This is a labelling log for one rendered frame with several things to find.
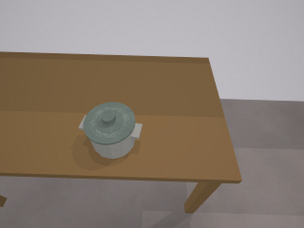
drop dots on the table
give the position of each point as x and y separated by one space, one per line
184 138

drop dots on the lid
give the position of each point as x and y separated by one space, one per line
107 134

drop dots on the knob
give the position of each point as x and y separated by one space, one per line
108 117

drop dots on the pot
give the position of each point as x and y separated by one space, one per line
119 149

